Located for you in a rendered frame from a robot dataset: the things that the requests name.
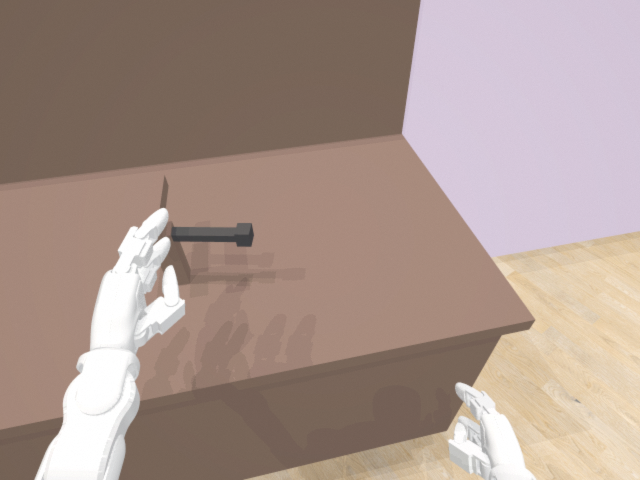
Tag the robot right hand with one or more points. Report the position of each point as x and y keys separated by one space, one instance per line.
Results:
x=491 y=444

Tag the tap lever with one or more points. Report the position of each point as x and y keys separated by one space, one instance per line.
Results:
x=242 y=234

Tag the robot left forearm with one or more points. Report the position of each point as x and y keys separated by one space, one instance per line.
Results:
x=98 y=407

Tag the robot left hand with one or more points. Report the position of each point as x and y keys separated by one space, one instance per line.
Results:
x=121 y=300

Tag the counter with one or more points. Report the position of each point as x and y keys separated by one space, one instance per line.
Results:
x=364 y=298

